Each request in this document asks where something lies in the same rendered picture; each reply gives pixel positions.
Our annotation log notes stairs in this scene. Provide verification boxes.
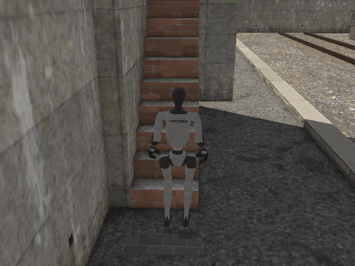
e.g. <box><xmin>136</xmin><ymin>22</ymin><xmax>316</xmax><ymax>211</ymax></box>
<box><xmin>130</xmin><ymin>0</ymin><xmax>200</xmax><ymax>209</ymax></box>

